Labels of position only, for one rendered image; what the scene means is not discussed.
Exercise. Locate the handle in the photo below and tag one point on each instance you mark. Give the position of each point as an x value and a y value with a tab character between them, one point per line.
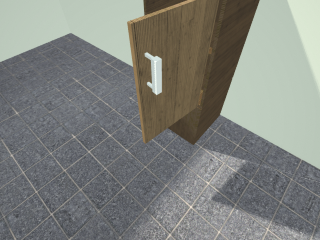
156	73

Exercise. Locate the cupboard door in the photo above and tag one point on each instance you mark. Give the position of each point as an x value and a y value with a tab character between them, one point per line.
181	36

